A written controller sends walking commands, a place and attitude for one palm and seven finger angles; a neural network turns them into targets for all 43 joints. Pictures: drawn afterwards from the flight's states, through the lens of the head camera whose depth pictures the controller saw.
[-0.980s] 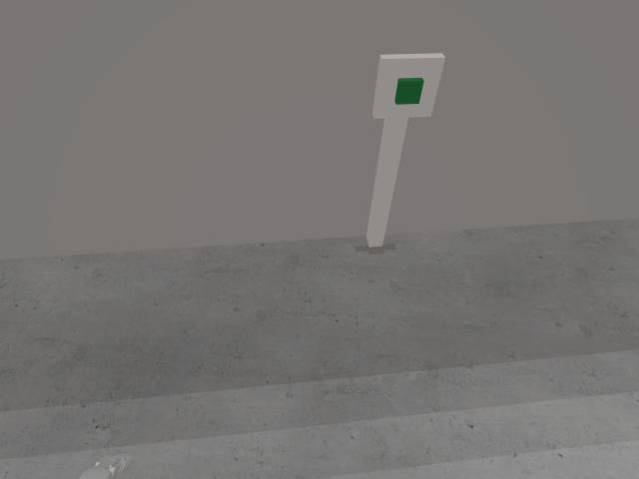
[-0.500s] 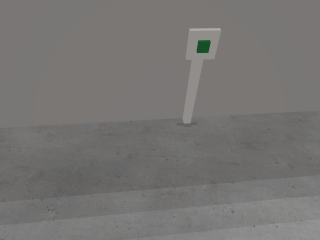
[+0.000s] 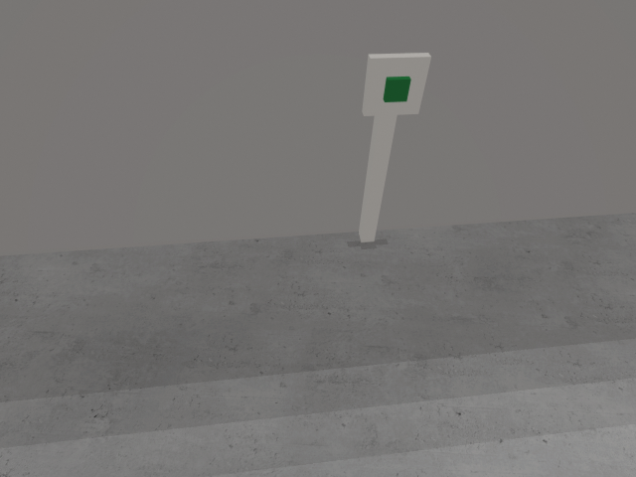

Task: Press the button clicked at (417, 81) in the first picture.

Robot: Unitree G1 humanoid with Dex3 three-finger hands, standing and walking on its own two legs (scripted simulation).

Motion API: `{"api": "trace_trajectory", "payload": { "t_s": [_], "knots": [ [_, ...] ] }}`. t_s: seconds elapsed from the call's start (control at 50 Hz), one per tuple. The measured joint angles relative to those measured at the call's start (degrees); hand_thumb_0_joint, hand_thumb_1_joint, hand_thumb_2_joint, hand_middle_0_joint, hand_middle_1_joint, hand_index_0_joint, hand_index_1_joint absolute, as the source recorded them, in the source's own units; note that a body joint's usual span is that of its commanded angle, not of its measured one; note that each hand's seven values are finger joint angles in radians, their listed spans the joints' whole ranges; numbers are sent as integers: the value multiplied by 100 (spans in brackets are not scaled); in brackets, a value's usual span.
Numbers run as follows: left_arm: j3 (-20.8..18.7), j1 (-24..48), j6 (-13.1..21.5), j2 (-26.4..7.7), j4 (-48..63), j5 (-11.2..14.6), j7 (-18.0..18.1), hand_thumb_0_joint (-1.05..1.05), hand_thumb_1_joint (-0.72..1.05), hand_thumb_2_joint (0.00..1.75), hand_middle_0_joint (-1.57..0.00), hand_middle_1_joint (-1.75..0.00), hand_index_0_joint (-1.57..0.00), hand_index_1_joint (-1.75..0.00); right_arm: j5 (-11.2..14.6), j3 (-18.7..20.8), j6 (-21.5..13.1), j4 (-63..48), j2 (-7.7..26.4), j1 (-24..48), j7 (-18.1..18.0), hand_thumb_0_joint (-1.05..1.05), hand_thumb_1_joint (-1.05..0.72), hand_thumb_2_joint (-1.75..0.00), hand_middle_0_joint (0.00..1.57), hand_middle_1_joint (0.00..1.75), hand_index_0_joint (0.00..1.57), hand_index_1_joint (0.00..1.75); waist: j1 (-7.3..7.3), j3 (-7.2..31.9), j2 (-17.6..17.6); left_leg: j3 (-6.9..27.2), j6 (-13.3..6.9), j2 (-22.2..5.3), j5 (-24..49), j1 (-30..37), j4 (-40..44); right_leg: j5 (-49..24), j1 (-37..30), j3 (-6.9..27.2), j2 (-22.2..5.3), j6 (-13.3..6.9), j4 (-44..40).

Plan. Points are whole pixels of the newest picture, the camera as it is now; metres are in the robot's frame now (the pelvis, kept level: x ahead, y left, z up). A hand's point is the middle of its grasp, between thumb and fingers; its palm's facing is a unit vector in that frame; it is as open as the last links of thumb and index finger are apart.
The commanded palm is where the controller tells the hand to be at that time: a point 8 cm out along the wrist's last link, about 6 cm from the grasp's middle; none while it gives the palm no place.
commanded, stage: look at it before walking up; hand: left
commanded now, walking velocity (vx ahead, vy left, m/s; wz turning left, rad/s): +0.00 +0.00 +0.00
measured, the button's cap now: (396, 88) +1.17 -0.17 -0.05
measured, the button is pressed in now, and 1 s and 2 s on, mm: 0 0 0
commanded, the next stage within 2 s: walk to a spot facing it in 0.56 s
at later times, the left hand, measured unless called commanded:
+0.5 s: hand out of the picture +0.08 +0.24 -0.15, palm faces -0.04 -0.94 -0.33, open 7.4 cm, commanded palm none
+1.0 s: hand out of the picture +0.07 +0.20 -0.18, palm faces -0.14 -0.95 -0.27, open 7.4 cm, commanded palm none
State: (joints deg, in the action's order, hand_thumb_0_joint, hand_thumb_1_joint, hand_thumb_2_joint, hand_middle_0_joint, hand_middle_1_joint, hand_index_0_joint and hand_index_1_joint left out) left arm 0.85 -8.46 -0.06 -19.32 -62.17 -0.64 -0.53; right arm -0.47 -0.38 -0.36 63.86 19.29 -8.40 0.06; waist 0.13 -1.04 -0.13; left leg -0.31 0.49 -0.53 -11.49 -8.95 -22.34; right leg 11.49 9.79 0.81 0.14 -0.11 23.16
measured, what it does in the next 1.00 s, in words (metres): stands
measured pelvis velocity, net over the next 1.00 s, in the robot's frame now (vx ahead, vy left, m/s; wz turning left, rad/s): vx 0.00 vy -0.01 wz -0.16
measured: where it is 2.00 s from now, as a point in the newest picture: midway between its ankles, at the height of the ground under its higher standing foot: outside the picture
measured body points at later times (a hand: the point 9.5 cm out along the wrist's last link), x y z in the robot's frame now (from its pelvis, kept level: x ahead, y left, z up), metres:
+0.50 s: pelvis +0.01 +0.00 +0.00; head +0.01 +0.00 +0.45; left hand +0.09 +0.29 -0.13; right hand +0.09 -0.30 -0.13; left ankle +0.01 +0.13 -0.74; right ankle +0.01 -0.12 -0.74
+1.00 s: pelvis +0.00 -0.01 -0.02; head +0.02 -0.02 +0.43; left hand +0.08 +0.25 -0.16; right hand +0.04 -0.28 -0.16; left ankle +0.01 +0.12 -0.74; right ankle +0.00 -0.11 -0.73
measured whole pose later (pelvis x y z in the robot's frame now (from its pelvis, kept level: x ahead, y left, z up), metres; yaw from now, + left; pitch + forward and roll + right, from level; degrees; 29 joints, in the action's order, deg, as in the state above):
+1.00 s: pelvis +0.00 -0.01 -0.02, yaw -9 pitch -1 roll +2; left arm -1.3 -12.4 -3.8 -15.4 -56.6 -1.0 -1.0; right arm -0.7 1.3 1.5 57.4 13.9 -8.2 -1.1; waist -1.5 -4.5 -1.6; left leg -8.9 1.4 -3.6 -18.1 -12.0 -32.0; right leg 21.6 20.2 3.4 1.8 0.1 43.1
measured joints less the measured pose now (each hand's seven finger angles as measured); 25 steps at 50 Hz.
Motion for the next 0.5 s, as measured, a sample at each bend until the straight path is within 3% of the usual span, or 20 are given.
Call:
{"api": "trace_trajectory", "payload": {
  "t_s": [0.5],
  "knots": [
    [-8,18,37,-15,-29,-2,15,1,91,89,-21,-30,-20,-30,14,-2,-15,-7,11,159,-20,0,-90,-90,21,30,20,30,-23,-10,5,-19,33,-42,-46,136,108,38,-120,18,41,-29,-98]
  ]
}}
